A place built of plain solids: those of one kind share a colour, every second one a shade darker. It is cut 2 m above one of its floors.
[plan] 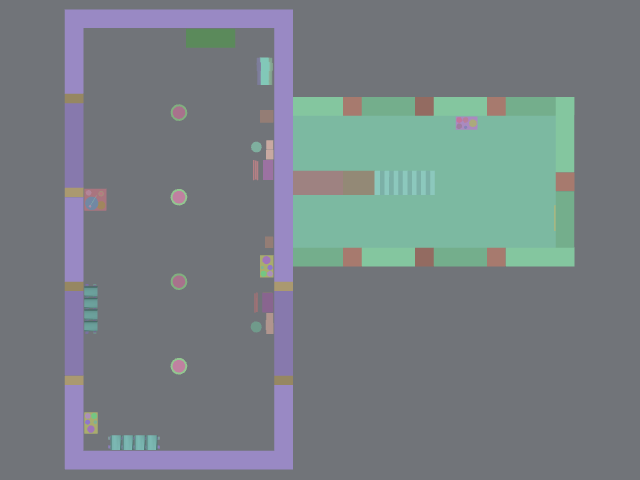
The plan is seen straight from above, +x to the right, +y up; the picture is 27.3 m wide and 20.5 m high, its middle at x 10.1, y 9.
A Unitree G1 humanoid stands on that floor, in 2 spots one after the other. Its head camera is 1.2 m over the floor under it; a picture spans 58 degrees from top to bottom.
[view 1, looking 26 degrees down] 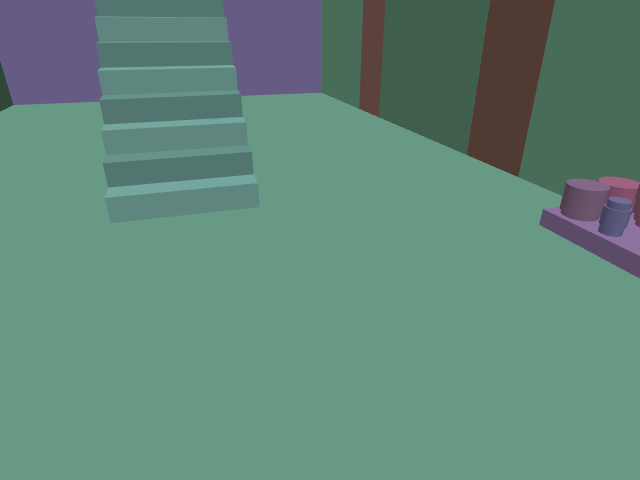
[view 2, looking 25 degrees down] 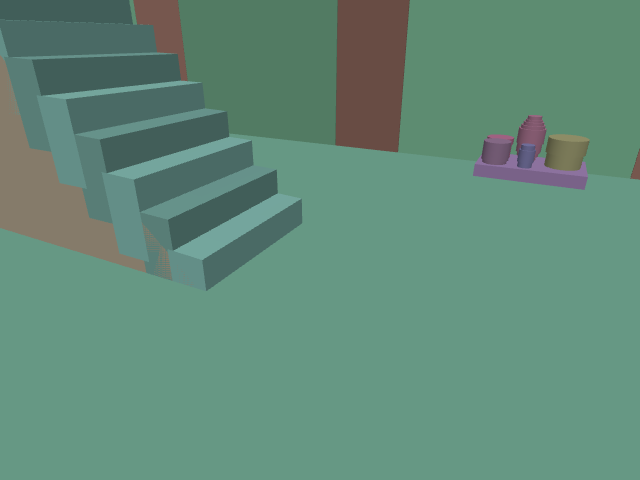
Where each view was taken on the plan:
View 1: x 18.03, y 11.50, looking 163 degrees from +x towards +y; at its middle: floor_vestibule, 2.74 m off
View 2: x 16.41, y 9.47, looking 117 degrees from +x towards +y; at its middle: floor_vestibule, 2.84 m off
